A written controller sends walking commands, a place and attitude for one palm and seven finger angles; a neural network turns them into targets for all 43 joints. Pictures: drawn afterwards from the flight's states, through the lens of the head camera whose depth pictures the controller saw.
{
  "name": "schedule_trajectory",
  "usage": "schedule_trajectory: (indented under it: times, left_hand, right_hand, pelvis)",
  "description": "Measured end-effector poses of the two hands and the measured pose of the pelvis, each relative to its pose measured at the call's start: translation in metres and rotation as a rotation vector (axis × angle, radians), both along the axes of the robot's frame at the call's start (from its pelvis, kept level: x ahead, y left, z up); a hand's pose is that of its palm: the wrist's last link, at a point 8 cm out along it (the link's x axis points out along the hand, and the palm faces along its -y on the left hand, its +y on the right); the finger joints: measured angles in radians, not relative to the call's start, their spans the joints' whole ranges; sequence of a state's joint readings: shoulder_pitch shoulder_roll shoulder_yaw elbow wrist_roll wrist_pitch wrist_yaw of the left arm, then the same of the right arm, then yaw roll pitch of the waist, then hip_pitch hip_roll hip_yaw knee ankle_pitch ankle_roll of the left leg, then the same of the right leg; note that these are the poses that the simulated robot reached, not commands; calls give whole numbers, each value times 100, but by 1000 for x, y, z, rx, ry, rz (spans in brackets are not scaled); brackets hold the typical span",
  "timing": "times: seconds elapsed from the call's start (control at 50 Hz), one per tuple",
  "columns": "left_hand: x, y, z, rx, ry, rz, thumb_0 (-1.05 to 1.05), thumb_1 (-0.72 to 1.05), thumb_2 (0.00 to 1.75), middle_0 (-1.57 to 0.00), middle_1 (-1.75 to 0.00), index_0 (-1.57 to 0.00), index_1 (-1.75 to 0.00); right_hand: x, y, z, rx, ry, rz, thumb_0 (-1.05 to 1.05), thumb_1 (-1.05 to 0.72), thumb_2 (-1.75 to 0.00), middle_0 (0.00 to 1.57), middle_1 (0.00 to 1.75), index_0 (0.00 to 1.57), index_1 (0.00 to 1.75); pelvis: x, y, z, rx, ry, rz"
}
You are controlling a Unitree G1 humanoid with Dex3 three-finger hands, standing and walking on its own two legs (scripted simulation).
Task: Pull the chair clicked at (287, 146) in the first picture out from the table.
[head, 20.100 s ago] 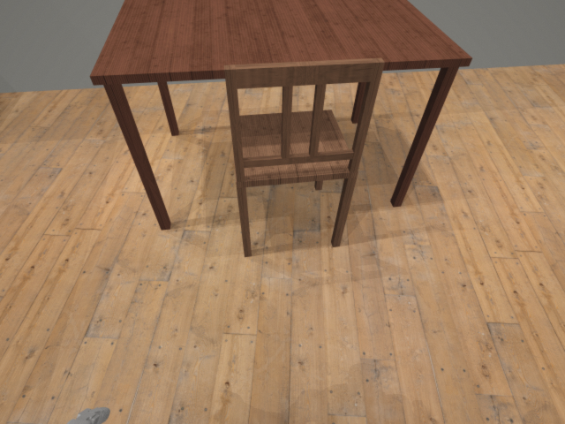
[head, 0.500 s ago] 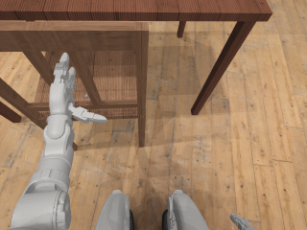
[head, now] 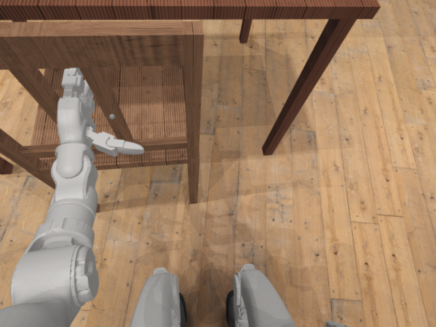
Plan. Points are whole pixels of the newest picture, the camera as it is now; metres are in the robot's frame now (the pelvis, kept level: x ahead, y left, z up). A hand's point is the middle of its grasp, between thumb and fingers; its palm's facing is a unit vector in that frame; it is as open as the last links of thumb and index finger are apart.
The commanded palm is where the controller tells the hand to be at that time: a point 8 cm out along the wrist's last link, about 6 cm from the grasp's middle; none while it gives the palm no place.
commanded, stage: push the fingers through the gap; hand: left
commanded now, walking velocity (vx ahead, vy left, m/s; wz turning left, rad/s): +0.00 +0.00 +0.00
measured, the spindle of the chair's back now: (60, 114) +0.50 +0.26 +0.01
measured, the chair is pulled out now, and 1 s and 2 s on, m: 0.00 0.00 0.05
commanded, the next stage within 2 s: hook a spindle and tug to test in 0.22 s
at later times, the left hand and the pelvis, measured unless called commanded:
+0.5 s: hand (118, 120) +0.47 +0.15 +0.03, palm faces +0.07 -1.00 -0.03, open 16.7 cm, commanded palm +0.44 +0.19 +0.03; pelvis +0.00 +0.00 +0.00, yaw +0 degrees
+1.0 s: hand (120, 117) +0.48 +0.15 +0.03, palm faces +0.08 -1.00 -0.04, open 9.4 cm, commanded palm +0.45 +0.19 +0.03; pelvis +0.00 -0.01 +0.00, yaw +1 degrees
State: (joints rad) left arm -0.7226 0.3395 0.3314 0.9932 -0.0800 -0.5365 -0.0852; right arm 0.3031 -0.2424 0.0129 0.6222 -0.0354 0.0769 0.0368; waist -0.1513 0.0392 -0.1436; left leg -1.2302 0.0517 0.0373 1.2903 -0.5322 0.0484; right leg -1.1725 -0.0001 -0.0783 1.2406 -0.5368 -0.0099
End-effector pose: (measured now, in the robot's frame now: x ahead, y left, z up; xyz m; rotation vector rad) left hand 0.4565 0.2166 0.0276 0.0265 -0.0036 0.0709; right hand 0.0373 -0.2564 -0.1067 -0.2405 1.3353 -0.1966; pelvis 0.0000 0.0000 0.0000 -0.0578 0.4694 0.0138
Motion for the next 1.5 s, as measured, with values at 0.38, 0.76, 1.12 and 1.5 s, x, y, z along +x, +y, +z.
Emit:
schedule_trajectory:
  times: [0.38,0.76,1.12,1.5]
  left_hand:
    - [-4,-11,2,4,0,-8,-1,-50,30,-7,-9,-6,-9]
    - [-10,-18,5,5,-4,5,-1,-43,33,-30,-83,-29,-82]
    - [2,-16,-1,5,9,-5,0,42,70,-49,-142,-47,-142]
    - [-2,-17,-3,-14,26,3,2,70,79,-44,-145,-43,-145]
  right_hand:
    - [17,2,2,11,-29,9,0,-91,-90,20,30,20,30]
    - [20,-6,-2,19,-41,12,0,-91,-90,20,30,20,30]
    - [10,-12,-4,0,-6,10,0,-91,-90,20,30,20,30]
    - [23,1,6,28,-37,-21,0,-91,-90,20,30,20,30]
  pelvis:
    - [4,0,3,2,-7,2]
    - [3,-8,3,12,-13,3]
    - [2,-11,-1,9,3,6]
    - [15,-2,8,10,3,-16]
